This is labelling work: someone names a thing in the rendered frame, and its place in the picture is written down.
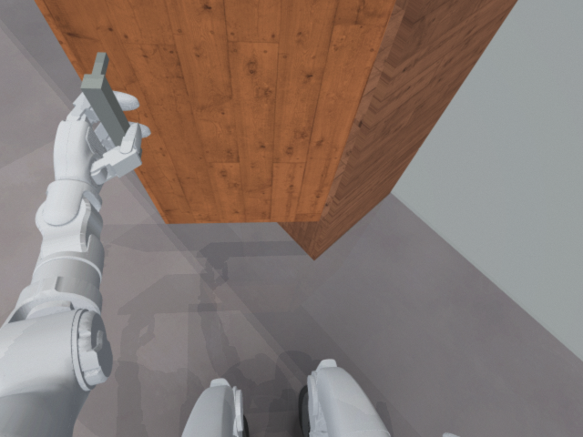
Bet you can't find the cupboard door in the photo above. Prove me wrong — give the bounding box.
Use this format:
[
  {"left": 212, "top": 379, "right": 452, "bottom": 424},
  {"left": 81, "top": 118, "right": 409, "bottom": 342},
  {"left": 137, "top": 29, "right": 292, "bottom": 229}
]
[{"left": 35, "top": 0, "right": 396, "bottom": 224}]

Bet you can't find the left robot upper arm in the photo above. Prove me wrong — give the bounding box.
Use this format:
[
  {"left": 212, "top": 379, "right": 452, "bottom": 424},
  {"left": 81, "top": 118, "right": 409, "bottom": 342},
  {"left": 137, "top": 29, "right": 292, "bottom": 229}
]
[{"left": 0, "top": 309, "right": 113, "bottom": 437}]

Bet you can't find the robot left thigh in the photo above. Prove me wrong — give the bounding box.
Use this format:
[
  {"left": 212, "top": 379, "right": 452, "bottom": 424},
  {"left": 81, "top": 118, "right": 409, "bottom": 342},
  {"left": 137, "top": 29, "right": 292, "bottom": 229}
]
[{"left": 181, "top": 385, "right": 243, "bottom": 437}]

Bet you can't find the robot left forearm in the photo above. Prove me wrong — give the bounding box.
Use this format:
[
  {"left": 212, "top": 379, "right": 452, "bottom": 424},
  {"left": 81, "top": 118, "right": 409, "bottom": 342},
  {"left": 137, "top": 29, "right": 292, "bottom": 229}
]
[{"left": 0, "top": 179, "right": 105, "bottom": 330}]

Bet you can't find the robot left hand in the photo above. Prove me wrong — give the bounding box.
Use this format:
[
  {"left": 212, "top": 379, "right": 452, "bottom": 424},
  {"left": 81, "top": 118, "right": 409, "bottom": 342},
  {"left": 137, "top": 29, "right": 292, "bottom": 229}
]
[{"left": 54, "top": 91, "right": 151, "bottom": 194}]

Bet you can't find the robot right thigh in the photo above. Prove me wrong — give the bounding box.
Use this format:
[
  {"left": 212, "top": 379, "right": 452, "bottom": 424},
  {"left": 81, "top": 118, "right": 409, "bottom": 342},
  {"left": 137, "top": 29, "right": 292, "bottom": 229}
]
[{"left": 307, "top": 367, "right": 391, "bottom": 437}]

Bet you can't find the robot thigh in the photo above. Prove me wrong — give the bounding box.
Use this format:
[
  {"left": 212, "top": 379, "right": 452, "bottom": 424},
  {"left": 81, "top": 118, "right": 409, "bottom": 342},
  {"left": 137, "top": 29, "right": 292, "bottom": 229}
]
[
  {"left": 181, "top": 385, "right": 243, "bottom": 437},
  {"left": 307, "top": 367, "right": 391, "bottom": 437}
]

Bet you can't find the handle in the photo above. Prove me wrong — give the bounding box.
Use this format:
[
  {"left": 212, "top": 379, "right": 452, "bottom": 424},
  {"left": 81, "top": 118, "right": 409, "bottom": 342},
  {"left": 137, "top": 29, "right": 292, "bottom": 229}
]
[{"left": 80, "top": 52, "right": 142, "bottom": 159}]

